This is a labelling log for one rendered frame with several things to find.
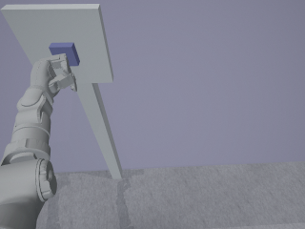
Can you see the panel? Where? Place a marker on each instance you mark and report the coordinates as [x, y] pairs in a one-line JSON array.
[[36, 26]]

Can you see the button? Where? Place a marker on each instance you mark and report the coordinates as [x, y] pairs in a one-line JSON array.
[[69, 49]]

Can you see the robot left upper arm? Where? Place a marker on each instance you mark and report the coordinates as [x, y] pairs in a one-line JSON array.
[[24, 188]]

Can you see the left robot forearm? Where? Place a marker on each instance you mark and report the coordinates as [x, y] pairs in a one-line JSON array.
[[32, 128]]

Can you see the left robot hand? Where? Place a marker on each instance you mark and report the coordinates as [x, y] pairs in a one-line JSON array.
[[43, 75]]

